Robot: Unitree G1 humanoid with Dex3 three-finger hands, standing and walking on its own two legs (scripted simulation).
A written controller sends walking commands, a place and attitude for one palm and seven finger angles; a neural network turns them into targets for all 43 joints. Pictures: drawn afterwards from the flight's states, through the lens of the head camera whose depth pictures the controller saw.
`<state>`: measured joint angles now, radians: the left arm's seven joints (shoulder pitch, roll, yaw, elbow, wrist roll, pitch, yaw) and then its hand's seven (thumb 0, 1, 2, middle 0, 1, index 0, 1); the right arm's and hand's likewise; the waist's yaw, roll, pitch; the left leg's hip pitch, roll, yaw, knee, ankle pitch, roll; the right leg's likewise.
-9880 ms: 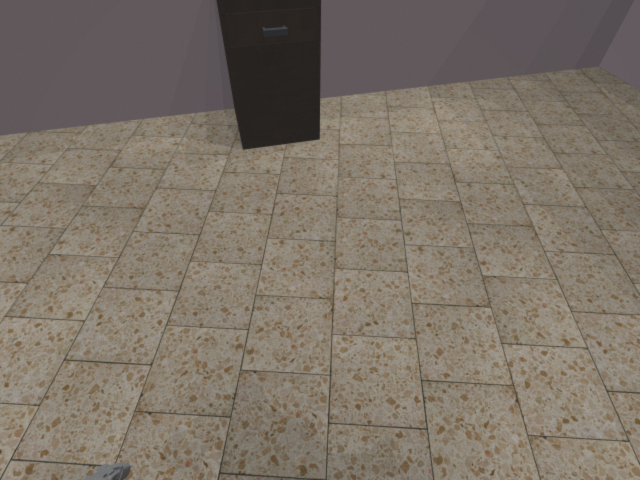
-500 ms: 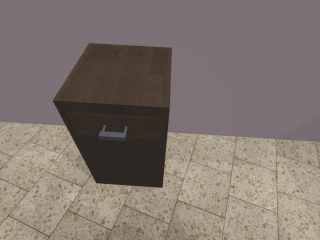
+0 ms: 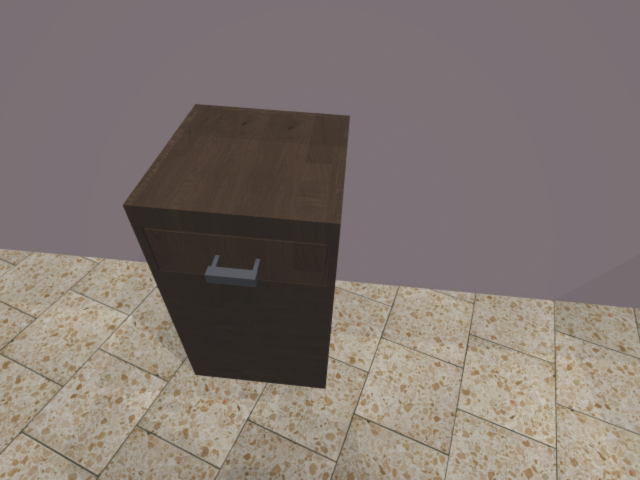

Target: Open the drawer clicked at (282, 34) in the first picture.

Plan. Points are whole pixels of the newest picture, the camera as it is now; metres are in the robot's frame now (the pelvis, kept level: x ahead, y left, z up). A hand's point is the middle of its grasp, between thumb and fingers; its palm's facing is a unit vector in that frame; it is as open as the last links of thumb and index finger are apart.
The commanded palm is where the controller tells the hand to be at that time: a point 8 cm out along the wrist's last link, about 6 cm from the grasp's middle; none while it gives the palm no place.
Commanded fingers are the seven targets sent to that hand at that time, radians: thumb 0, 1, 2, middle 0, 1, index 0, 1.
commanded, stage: look again from close up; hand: left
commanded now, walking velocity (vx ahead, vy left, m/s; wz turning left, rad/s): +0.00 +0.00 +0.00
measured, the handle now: (234, 268) +0.56 +0.22 -0.16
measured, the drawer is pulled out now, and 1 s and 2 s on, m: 0.00 0.00 0.00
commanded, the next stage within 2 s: shuffle to correct the standing spot in 0.56 s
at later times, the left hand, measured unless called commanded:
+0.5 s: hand out of the picture -0.04 +0.16 -0.18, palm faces +0.04 -0.99 -0.12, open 7.4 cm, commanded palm none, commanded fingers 0.00 0.90 0.90 -0.20 -0.30 -0.20 -0.30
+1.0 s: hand out of the picture +0.00 +0.17 -0.18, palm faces +0.04 -0.99 -0.13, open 7.4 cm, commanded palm none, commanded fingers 0.00 0.90 0.90 -0.20 -0.30 -0.20 -0.30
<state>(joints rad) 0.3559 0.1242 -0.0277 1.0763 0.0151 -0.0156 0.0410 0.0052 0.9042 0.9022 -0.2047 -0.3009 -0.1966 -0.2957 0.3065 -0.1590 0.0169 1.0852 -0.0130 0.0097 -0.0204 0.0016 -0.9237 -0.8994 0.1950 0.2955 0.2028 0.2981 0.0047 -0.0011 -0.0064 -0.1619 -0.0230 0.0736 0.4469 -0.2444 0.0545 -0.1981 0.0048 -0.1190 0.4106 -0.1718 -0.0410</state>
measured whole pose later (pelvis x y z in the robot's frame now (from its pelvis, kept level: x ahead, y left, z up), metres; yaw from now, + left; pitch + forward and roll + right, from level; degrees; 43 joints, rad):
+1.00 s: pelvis +0.05 +0.03 +0.00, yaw -1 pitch -1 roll -1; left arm 0.40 0.08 -0.01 1.13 0.02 -0.01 0.05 0.00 0.91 0.90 -0.20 -0.30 -0.19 -0.30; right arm 0.35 -0.12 0.01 1.14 -0.01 -0.02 -0.05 0.00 -0.91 -0.90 0.19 0.30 0.20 0.30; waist 0.01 0.01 0.01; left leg -0.12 -0.07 0.10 0.43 -0.31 0.10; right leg -0.19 -0.03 -0.07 0.46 -0.26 0.01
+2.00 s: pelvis +0.03 -0.02 +0.00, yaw -1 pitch -1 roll +1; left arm 0.32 0.10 -0.04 1.14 0.01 -0.02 0.03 0.01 0.91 0.90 -0.20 -0.30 -0.20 -0.30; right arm 0.35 -0.14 0.04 1.15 -0.01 -0.02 -0.03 0.00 -0.91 -0.90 0.19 0.30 0.20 0.30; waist 0.00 0.02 0.02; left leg -0.12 -0.02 0.09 0.42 -0.28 0.03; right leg -0.20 0.02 -0.09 0.46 -0.24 -0.06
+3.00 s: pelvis +0.04 -0.06 +0.00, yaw +0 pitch -1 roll +1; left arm 0.34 0.10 -0.02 1.14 0.01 -0.03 0.04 0.01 0.91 0.90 -0.20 -0.30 -0.20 -0.30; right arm 0.38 -0.10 0.03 1.16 -0.01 -0.01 -0.04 0.00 -0.91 -0.90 0.19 0.30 0.20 0.30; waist 0.00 0.02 0.01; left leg -0.10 0.04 0.05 0.40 -0.28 -0.03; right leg -0.15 0.08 -0.13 0.39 -0.23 -0.12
